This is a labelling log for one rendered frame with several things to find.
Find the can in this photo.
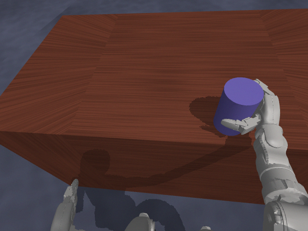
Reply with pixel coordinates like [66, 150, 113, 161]
[213, 77, 264, 136]

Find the left robot hand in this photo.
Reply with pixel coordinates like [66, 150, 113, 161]
[51, 179, 85, 231]

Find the right robot arm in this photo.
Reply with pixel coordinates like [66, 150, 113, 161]
[253, 124, 308, 231]

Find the right robot hand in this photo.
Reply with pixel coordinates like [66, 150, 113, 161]
[221, 79, 280, 135]

